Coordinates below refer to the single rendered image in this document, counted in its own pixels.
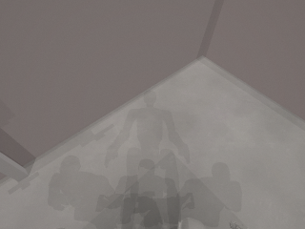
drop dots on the right robot thigh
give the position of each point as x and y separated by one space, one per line
190 224

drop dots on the panel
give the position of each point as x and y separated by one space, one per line
12 169

